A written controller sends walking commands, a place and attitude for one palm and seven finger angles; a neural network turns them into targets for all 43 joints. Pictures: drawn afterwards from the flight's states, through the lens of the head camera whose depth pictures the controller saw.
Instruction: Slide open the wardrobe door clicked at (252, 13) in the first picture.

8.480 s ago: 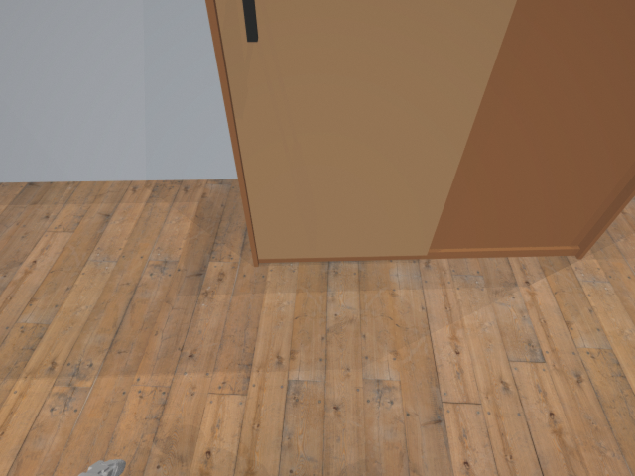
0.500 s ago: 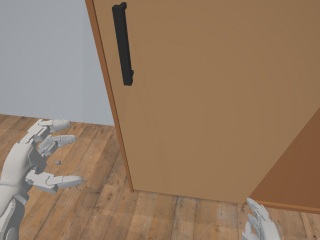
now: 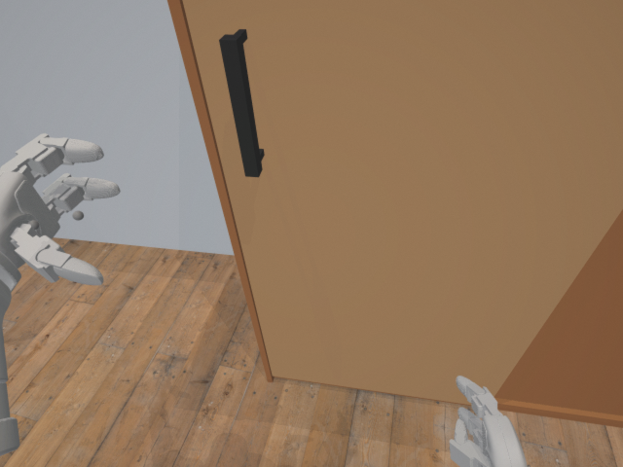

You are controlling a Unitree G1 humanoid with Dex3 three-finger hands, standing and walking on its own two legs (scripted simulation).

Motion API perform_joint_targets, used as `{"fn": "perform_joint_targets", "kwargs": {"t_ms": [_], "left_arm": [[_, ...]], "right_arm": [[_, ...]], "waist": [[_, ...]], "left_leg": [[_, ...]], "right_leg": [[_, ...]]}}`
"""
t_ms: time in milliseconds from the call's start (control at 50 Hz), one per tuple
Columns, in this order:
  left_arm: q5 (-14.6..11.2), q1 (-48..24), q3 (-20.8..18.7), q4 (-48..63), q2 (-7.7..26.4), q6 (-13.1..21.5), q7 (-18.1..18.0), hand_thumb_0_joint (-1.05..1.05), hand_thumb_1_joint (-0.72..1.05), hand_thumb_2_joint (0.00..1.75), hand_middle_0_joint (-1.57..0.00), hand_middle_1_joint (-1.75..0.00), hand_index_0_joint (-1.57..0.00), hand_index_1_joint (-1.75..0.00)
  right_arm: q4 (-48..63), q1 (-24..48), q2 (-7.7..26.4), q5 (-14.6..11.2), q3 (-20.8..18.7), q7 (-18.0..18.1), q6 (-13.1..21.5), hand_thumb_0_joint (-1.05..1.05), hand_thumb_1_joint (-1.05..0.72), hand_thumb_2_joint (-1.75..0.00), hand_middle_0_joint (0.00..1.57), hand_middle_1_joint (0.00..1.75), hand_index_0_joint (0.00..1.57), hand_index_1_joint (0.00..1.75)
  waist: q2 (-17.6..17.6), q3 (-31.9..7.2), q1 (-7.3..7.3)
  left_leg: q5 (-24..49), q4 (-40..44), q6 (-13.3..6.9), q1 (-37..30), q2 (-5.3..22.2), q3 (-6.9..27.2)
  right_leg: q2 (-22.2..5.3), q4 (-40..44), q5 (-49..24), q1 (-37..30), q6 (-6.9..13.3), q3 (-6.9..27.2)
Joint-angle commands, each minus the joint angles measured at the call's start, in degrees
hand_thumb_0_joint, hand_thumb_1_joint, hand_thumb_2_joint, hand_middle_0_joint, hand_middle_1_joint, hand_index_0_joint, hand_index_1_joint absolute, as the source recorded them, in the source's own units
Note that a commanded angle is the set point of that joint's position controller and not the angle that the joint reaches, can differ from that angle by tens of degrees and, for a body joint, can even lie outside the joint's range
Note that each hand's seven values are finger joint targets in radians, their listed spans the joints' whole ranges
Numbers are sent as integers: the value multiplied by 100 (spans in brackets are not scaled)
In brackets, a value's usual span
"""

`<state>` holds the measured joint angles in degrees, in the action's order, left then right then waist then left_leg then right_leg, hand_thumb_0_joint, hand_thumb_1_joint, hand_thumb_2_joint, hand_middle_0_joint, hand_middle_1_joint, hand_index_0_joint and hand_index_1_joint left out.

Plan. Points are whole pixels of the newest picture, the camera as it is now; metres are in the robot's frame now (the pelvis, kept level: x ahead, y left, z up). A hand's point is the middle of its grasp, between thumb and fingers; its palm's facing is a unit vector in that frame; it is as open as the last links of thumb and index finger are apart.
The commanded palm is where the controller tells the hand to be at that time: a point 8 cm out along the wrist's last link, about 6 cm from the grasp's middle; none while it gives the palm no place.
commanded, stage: raise the hand with hooked fingers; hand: left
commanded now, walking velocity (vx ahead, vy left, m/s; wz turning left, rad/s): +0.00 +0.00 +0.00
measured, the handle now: (247, 107) +0.54 +0.17 +0.23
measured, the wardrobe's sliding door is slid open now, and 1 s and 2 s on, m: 0.00 0.00 0.00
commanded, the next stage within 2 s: move the hooked fingers beside the handle in 0.54 s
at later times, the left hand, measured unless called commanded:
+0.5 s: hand (80, 204) +0.28 +0.28 +0.24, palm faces +0.07 -0.99 -0.12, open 14.0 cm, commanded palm +0.24 +0.32 +0.25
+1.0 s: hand (117, 183) +0.33 +0.26 +0.24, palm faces +0.03 -1.00 -0.09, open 14.0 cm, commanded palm +0.29 +0.31 +0.25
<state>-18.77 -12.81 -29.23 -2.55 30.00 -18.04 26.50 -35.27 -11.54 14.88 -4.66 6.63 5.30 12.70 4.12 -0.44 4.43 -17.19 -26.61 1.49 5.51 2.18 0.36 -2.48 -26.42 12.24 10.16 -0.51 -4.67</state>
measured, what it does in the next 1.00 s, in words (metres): stands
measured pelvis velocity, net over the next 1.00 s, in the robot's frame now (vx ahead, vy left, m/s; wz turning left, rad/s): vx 0.00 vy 0.00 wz -0.01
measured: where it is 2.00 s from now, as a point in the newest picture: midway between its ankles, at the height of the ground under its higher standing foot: outside the picture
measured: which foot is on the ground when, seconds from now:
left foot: down 0.00-1.00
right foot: down 0.00-1.00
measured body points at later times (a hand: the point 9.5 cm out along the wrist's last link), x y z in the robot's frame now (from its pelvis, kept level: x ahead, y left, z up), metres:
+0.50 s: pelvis +0.00 +0.00 +0.00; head -0.03 -0.03 +0.45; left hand +0.27 +0.33 +0.25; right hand +0.20 -0.22 -0.06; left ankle -0.03 +0.14 -0.74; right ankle +0.03 -0.13 -0.74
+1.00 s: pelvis +0.00 +0.00 +0.00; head -0.02 -0.02 +0.45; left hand +0.32 +0.32 +0.25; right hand +0.20 -0.22 -0.07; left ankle -0.03 +0.14 -0.74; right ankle +0.03 -0.13 -0.74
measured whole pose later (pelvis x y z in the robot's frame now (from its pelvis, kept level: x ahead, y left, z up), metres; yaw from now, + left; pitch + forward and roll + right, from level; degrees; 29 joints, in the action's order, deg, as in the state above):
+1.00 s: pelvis +0.00 +0.00 +0.00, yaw -1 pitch -3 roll +0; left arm -15.6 -23.7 -25.6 -11.5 29.6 -20.3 25.0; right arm -34.6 -10.9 15.7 -4.8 5.8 5.1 10.3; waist 3.5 -0.8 3.1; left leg -16.3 -25.0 1.3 6.2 1.8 -0.3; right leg -2.7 -25.8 11.6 11.5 -0.6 -3.9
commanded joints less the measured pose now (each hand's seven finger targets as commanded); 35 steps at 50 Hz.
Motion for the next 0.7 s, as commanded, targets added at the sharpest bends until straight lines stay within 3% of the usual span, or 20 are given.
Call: {"fn": "perform_joint_targets", "kwargs": {"t_ms": [0, 20, 100, 180, 260, 320, 360, 460, 600, 660, 680], "left_arm": [[-71, -2370, -603, 859, 1960, 189, 38, 0, -50, 30, -30, -120, -30, -120], [-50, -2564, -652, 887, 2058, 172, 47, 0, -50, 30, -30, -120, -30, -120], [-128, -1803, -467, 233, 1698, -16, 224, 0, -50, 30, -30, -120, -30, -120], [-143, -1991, -650, 810, 1887, 5, 168, 0, -50, 30, -30, -120, -30, -120], [-155, -2143, -811, 1227, 1990, 184, -10, 0, -50, 30, -30, -120, -30, -120], [-105, -2250, -862, 1349, 2063, 235, -96, 0, -50, 30, -30, -120, -30, -120], [-60, -2279, -652, 1223, 1865, 204, -85, 0, -50, 30, -30, -120, -30, -120], [-13, -2344, -394, 870, 1734, 14, 9, 0, -50, 30, -30, -120, -30, -120], [-106, -2147, -612, 916, 1888, 42, 75, 0, -50, 30, -30, -120, -30, -120], [-61, -2475, -332, 872, 1656, 34, 51, 0, -50, 30, -30, -120, -30, -120], [-39, -2610, -274, 774, 1621, 37, 23, 0, -50, 30, -30, -120, -30, -120]], "right_arm": [[1041, 941, 711, -55, -322, 31, 359, 0, -90, -90, 20, 30, 20, 30], [1035, 929, 746, -64, -321, 23, 350, 0, -90, -90, 20, 30, 20, 30], [1077, 908, 788, -102, -371, -60, 267, 0, -90, -90, 20, 30, 20, 30], [1202, 981, 812, -100, -399, -101, 227, 0, -90, -90, 20, 30, 20, 30], [1211, 969, 767, -65, -395, -73, 259, 0, -90, -90, 20, 30, 20, 30], [1176, 961, 746, -40, -389, -35, 295, 0, -90, -90, 20, 30, 20, 30], [1130, 910, 738, -67, -383, -1, 297, 0, -90, -90, 20, 30, 20, 30], [1075, 888, 755, -85, -358, 35, 293, 0, -90, -90, 20, 30, 20, 30], [1116, 938, 738, -56, -345, -34, 239, 0, -90, -90, 20, 30, 20, 30], [1107, 942, 719, -68, -322, -20, 234, 0, -90, -90, 20, 30, 20, 30], [1057, 895, 723, -77, -339, -1, 233, 0, -90, -90, 20, 30, 20, 30]], "waist": [[78, -927, -8], [-20, -1060, -29], [-276, -812, 30], [-118, -1119, 31], [-21, -1161, 27], [274, -1136, 41], [282, -1087, -14], [115, -862, -76], [-44, -1055, 9], [132, -1001, -83], [16, -938, -127]], "left_leg": [[1176, 399, -283, 231, -300, -25], [1189, 438, -288, 218, -306, -5], [1196, 393, -279, 417, -296, -52], [1275, 350, -284, 301, -324, -64], [1244, 402, -291, 214, -312, -55], [1325, 416, -291, 172, -315, -77], [1287, 450, -281, 100, -311, -98], [1102, 483, -288, 127, -313, -64], [1296, 458, -275, 141, -305, -37], [1298, 482, -261, 84, -306, -36], [1269, 480, -265, 65, -297, -39]], "right_leg": [[156, 403, -714, -531, 142, 180], [156, 382, -714, -590, 129, 127], [140, 329, -806, -498, 133, 166], [150, 257, -863, -516, 122, 144], [185, 291, -749, -528, 128, 127], [172, 300, -866, -569, 149, 144], [196, 304, -860, -494, 140, 97], [213, 373, -699, -323, 118, 95], [229, 364, -899, -502, 141, 89], [225, 336, -938, -360, 138, 57], [241, 352, -914, -293, 124, 47]]}}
